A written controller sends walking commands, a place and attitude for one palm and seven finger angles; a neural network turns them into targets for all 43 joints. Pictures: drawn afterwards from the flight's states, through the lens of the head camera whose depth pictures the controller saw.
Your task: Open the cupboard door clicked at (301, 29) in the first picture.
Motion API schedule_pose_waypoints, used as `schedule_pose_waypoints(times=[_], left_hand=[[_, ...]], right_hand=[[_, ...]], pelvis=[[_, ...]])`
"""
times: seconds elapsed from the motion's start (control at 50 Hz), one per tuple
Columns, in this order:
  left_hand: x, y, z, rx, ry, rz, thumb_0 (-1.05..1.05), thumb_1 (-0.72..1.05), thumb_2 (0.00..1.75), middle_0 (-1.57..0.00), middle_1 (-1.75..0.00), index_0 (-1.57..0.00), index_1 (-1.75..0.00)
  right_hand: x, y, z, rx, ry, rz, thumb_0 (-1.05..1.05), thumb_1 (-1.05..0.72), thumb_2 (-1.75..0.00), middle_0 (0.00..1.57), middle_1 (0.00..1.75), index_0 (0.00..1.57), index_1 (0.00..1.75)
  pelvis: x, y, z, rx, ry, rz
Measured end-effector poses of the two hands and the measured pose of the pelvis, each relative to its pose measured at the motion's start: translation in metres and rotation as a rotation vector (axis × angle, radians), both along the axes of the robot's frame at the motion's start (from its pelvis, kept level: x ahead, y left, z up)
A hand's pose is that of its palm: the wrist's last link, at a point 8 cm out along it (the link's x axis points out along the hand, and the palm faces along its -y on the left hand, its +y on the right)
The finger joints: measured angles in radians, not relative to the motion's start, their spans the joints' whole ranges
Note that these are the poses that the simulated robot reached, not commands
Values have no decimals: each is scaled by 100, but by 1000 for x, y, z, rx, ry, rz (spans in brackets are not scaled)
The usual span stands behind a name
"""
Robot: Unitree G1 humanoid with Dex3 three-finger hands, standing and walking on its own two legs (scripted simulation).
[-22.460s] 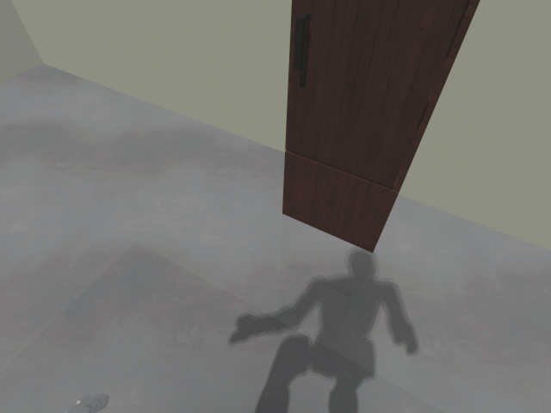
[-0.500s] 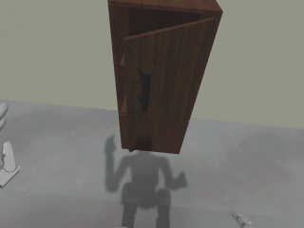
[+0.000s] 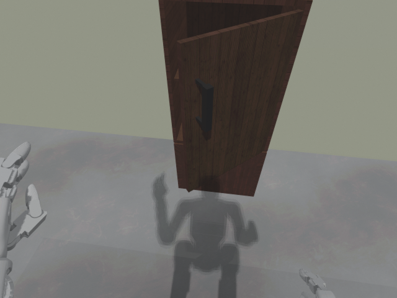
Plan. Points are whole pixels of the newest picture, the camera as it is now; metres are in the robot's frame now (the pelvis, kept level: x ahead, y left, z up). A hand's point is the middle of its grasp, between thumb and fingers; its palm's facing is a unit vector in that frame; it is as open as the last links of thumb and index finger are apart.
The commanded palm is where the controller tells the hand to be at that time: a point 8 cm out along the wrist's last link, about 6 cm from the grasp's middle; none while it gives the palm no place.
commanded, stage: let the arm hang, fingers relaxed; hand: left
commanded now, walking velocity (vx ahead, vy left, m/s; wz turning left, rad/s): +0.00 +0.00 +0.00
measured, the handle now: (202, 105) +0.58 +0.03 +0.09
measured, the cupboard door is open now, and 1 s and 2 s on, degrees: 41 41 41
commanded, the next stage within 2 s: look to check the result in 1.06 s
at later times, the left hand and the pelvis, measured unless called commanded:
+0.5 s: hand out of the picture -0.05 +0.17 -0.16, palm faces +0.13 -0.96 -0.23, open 7.2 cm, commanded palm none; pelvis -0.01 -0.02 +0.01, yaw +5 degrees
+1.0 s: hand out of the picture -0.04 +0.16 -0.16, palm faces +0.12 -0.97 -0.19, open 7.4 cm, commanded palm none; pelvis -0.03 +0.00 +0.01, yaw +4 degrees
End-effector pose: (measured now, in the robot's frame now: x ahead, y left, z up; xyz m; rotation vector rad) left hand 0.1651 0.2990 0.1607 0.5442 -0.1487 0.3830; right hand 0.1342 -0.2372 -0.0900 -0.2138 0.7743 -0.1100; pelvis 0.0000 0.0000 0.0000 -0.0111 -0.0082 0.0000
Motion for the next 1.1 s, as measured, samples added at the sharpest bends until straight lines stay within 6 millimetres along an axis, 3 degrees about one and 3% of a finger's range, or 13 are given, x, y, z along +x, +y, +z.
schedule_pose_waypoints(times=[0.06,0.1,0.16,0.22,0.28,0.38,0.52,0.62,0.82,1.1], left_hand=[[15,8,-93,-150,348,63,0,90,90,-21,-30,-20,-30],[6,-4,-160,-270,610,107,0,90,90,-20,-30,-20,-30],[-36,-46,-240,-409,946,124,1,91,90,-20,-30,-19,-29],[-96,-96,-285,-543,1212,112,1,91,90,-20,-30,-19,-29],[-133,-94,-292,-623,1246,245,-4,102,90,-21,-30,-21,-30],[-184,-86,-296,-646,1376,332,-3,100,90,-21,-30,-21,-30],[-222,-87,-287,-652,1483,365,-1,94,90,-21,-30,-20,-30],[-227,-91,-287,-663,1490,350,0,92,90,-20,-30,-20,-30],[-214,-96,-291,-678,1445,300,1,91,90,-20,-30,-20,-30],[-219,-83,-291,-670,1448,311,0,91,90,-20,-30,-20,-30]], right_hand=[[0,-9,-26,-8,91,9,0,-90,-90,20,30,20,30],[-6,-12,-37,-9,146,18,0,-90,-90,20,30,20,30],[-21,-17,-48,9,225,8,0,-91,-90,20,30,20,30],[-42,-19,-50,22,330,-30,0,-91,-90,20,30,20,30],[-66,-18,-48,9,446,-38,0,-91,-90,20,30,20,30],[-99,-11,-47,3,573,-42,0,-91,-90,20,30,20,30],[-130,4,-48,39,636,-47,0,-92,-90,20,30,20,30],[-146,13,-49,61,654,-52,0,-91,-90,20,30,20,30],[-170,27,-49,79,670,-71,0,-91,-90,20,30,20,30],[-178,34,-49,81,680,-82,0,-91,-90,20,30,20,30]], pelvis=[[-3,4,-11,24,28,31],[-5,0,-13,50,32,45],[-7,-10,-15,65,18,45],[-5,-17,-8,44,2,57],[-5,-23,-1,22,-4,79],[-6,-24,5,9,-17,94],[-15,-18,13,8,-23,86],[-20,-14,15,9,-27,82],[-26,-6,15,12,-30,77],[-28,1,14,13,-24,76]])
